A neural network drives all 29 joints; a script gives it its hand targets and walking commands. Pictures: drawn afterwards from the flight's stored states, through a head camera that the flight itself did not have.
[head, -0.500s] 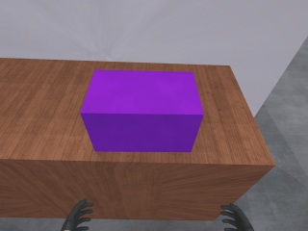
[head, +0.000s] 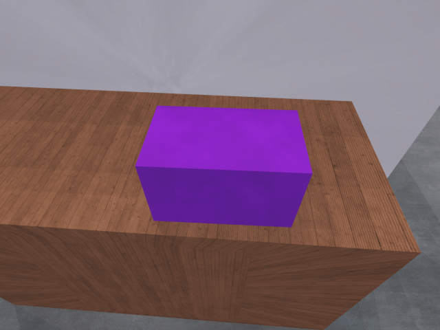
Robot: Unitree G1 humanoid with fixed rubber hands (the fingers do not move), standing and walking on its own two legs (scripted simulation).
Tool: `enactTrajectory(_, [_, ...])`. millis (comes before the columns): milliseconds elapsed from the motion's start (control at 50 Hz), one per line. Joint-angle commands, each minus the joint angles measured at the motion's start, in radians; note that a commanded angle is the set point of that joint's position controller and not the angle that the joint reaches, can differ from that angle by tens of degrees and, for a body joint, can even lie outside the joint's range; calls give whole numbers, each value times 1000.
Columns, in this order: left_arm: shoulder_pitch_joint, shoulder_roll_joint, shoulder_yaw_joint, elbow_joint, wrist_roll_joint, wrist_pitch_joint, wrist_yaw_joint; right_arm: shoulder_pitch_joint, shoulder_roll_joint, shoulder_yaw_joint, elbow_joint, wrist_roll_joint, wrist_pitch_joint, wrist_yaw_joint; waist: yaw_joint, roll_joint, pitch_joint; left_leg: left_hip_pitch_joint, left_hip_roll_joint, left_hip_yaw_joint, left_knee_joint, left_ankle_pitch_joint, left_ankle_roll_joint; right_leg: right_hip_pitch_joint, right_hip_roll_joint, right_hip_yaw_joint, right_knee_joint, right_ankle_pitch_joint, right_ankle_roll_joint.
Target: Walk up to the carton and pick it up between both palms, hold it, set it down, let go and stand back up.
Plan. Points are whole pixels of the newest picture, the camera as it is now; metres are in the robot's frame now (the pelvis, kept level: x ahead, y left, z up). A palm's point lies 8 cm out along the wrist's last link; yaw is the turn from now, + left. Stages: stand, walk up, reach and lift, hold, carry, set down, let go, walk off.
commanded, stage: stand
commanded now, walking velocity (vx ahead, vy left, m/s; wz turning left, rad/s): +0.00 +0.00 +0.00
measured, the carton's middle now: (224, 166) +0.46 +0.00 +0.03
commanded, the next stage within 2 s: none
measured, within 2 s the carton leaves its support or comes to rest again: neither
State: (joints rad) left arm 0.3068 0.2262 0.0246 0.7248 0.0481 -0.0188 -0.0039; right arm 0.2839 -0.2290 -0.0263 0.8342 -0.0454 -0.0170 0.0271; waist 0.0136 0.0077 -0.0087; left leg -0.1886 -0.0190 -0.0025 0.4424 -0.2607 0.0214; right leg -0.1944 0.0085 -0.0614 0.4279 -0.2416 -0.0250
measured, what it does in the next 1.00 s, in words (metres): stands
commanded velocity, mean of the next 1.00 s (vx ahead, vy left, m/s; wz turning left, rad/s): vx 0.00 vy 0.00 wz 0.00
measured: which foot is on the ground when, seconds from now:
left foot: down 0.00-1.00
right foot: down 0.00-1.00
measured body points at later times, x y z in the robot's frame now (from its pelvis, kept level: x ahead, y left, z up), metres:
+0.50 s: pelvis -0.01 +0.01 +0.00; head -0.01 +0.01 +0.45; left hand -0.02 +0.25 -0.15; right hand -0.01 -0.23 -0.15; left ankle -0.02 +0.11 -0.74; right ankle -0.01 -0.10 -0.74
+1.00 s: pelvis -0.01 +0.01 +0.00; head -0.01 +0.02 +0.45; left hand -0.05 +0.22 -0.16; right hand -0.03 -0.20 -0.16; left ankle -0.02 +0.11 -0.74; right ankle -0.01 -0.10 -0.74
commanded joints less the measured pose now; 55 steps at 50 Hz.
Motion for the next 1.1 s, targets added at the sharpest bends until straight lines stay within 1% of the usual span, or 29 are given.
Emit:
enactTrajectory(0, [31, 92, 28, -33, -10, -25, 16, 32, -104, -28, -19, 3, -16, -11, -3, -9, -13, -10, 105, -108, -81, 180, 13, 19, -114, 131, -76, 148, -7])
enactTrajectory(20, [39, 99, 32, -23, -9, -22, 13, 25, -112, -29, -12, 4, -14, -12, 2, -48, 52, -46, 114, -125, -91, 195, 14, 12, -106, 132, -81, 149, -7])
enactTrajectory(40, [56, 112, 39, -8, -4, -24, 17, 45, -102, -27, -5, 4, -18, -13, -10, 0, 8, -8, 111, -117, -80, 228, 17, 23, -113, 136, -65, 177, -13])
enactTrajectory(80, [52, 105, 37, 13, -10, -24, 21, 46, -96, -28, 7, 6, -17, -22, -9, -3, -8, -21, 105, -115, -91, 192, 22, 49, -111, 112, -76, 147, 1])
enactTrajectory(100, [57, 93, 37, 24, -11, -27, 19, 50, -103, -32, 23, 6, -18, -24, -9, 30, -10, -11, 99, -123, -86, 220, 22, 53, -110, 126, -77, 166, 2])
enactTrajectory(140, [50, 77, 32, 45, -19, -26, 22, 28, -123, -39, 30, 9, -14, -23, -8, -22, 11, -10, 94, -112, -87, 194, 20, 44, -116, 125, -85, 161, -6])
enactTrajectory(260, [90, 80, 41, 123, -11, -15, 31, 71, -92, -31, 102, 12, -15, -35, -8, 18, 47, -29, 99, -128, -118, 167, 29, 60, -118, 124, -105, 139, -5])
enactTrajectory(300, [126, 66, 33, 152, -15, -20, 34, 88, -92, -29, 112, 14, -12, -41, -15, -20, 31, 12, 92, -120, -116, 148, 26, 12, -112, 112, -112, 102, -6])
enactTrajectory(340, [92, 71, 39, 172, -18, -18, 30, 91, -74, -23, 137, 16, -13, -38, -18, 2, 89, -51, 97, -131, -132, 123, 30, 27, -116, 107, -113, 100, 5])
enactTrajectory(360, [105, 72, 38, 184, -16, -15, 30, 97, -65, -16, 146, 21, -12, -38, -16, -30, 51, -39, 97, -128, -132, 118, 30, 27, -109, 97, -114, 55, -2])
enactTrajectory(380, [110, 27, 30, 193, -20, -14, 29, 91, -98, -29, 160, 13, -4, -43, -12, 35, 96, -59, 93, -123, -144, 66, 28, 14, -106, 102, -122, 50, 8])
enactTrajectory(400, [130, 39, 28, 201, -15, -12, 32, 92, -72, -20, 158, 16, -3, -43, -12, 30, 97, -65, 90, -118, -158, 61, 30, 18, -107, 108, -102, 65, 8])
enactTrajectory(420, [107, 16, 22, 215, -17, -11, 34, 98, -56, -19, 159, 16, -1, -47, -22, -20, 89, -67, 96, -123, -149, 71, 25, 22, -111, 106, -106, 61, 0])
enactTrajectory(440, [119, 5, 20, 225, -20, -5, 34, 99, -40, -10, 175, 19, -2, -46, -13, 21, 121, -83, 100, -134, -159, 60, 34, 12, -109, 104, -108, 67, 1])
enactTrajectory(500, [146, 42, 29, 264, -16, -6, 34, 89, -49, -12, 190, 21, -7, -50, -2, -56, 83, -78, 87, -127, -169, 26, 30, 26, -109, 90, -109, 9, 11])
enactTrajectory(520, [159, 20, 23, 266, -20, -6, 37, 90, -78, -18, 194, 24, -5, -48, -6, -5, 87, -75, 91, -134, -165, 8, 27, 9, -101, 88, -108, 11, 11])
enactTrajectory(540, [144, 22, 26, 266, -15, -8, 35, 104, -75, -18, 200, 21, -6, -50, -4, 2, 63, -55, 87, -126, -155, 36, 33, 29, -106, 96, -103, 42, 9])
enactTrajectory(580, [152, -33, 7, 287, -22, -9, 40, 119, -51, -12, 218, 20, -2, -54, -9, -54, 84, -50, 92, -124, -134, 119, 35, 5, -116, 98, -121, 50, 1])
enactTrajectory(620, [133, -2, 16, 302, -24, -6, 41, 136, -41, -12, 229, 19, -2, -50, -33, -70, 57, -29, 97, -129, -142, 66, 37, 10, -104, 93, -119, 15, 1])
enactTrajectory(680, [145, 3, 21, 317, -19, -10, 45, 120, -26, -5, 247, 22, -8, -58, -22, -5, 78, -45, 92, -126, -132, 165, 34, 38, -117, 92, -105, 96, 2])
enactTrajectory(740, [151, 7, 19, 334, -26, -5, 42, 111, -4, 0, 269, 24, -6, -60, -10, 48, 81, -59, 98, -143, -165, 73, 41, 37, -112, 94, -94, 61, 2])
enactTrajectory(800, [181, -29, 4, 361, -24, -5, 47, 109, 13, 5, 280, 24, -5, -60, -1, -12, 114, -72, 93, -118, -133, 117, 38, 11, -116, 98, -107, 63, -2])
enactTrajectory(820, [161, -27, 6, 362, -17, -3, 49, 139, 13, 0, 288, 26, -2, -60, -28, -14, 121, -68, 96, -128, -138, 99, 37, 6, -115, 100, -108, 44, -1])
enactTrajectory(860, [156, -36, 3, 374, -22, 2, 48, 150, 28, 7, 293, 30, 2, -60, -31, -15, 119, -84, 90, -129, -150, 65, 35, 9, -107, 90, -100, 47, 3])
enactTrajectory(880, [175, -39, 3, 380, -24, 1, 46, 130, 20, 4, 294, 24, 2, -66, -14, 14, 93, -47, 89, -122, -149, 65, 36, -5, -105, 92, -100, 55, 6])
enactTrajectory(940, [173, -11, 12, 389, -21, -6, 44, 127, 21, 9, 308, 29, -6, -64, -6, -7, 86, -80, 89, -120, -142, 142, 33, 51, -114, 88, -84, 97, 1])
enactTrajectory(1040, [180, -54, 0, 412, -23, 0, 50, 120, 38, 8, 312, 27, -3, -68, -16, -8, 113, -28, 102, -141, -144, 119, 44, -5, -112, 85, -94, 71, 3])
enactTrajectory(1060, [185, -60, -2, 416, -27, -1, 49, 135, 35, 6, 316, 24, -4, -68, -13, -52, 77, -31, 108, -140, -148, 115, 48, 16, -106, 88, -87, 61, 3])
enactTrajectory(1080, [162, -58, -1, 408, -27, 0, 49, 133, 39, 8, 316, 32, -5, -64, -20, -47, 94, -49, 100, -127, -134, 137, 44, 35, -114, 80, -91, 92, 9])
